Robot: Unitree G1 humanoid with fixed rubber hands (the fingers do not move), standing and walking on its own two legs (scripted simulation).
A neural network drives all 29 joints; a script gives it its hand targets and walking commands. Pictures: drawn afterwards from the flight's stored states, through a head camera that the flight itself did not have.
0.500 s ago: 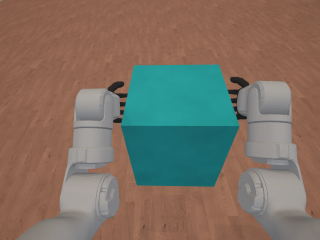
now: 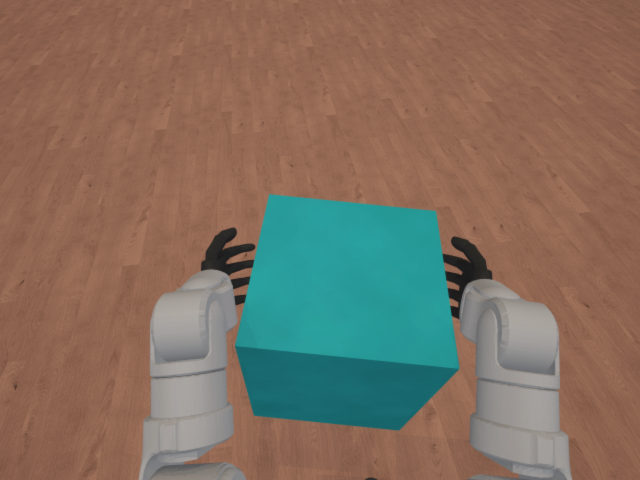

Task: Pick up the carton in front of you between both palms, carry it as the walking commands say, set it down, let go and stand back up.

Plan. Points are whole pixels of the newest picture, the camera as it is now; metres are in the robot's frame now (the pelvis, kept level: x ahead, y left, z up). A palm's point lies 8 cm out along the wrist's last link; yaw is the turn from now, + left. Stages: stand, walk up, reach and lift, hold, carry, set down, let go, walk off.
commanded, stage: carry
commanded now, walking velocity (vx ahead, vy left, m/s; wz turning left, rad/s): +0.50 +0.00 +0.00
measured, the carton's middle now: (338, 320) +0.33 +0.00 +0.01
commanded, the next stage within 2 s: none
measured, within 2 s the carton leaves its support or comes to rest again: neither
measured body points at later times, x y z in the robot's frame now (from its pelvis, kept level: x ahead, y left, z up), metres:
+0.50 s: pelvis +0.31 +0.03 -0.01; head +0.25 +0.04 +0.43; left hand +0.58 +0.19 +0.09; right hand +0.59 -0.11 +0.09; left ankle +0.44 +0.14 -0.74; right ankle +0.15 -0.09 -0.73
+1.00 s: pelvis +0.61 +0.02 -0.01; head +0.57 +0.01 +0.44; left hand +0.89 +0.17 +0.10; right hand +0.89 -0.13 +0.09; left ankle +0.45 +0.14 -0.73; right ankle +0.73 -0.08 -0.74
